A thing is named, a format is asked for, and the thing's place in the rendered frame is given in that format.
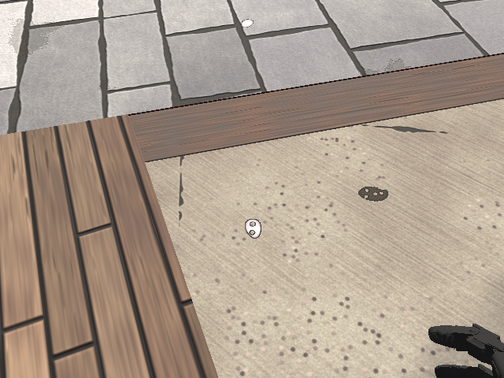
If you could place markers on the robot right hand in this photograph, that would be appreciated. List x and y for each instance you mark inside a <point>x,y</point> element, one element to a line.
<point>480,343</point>

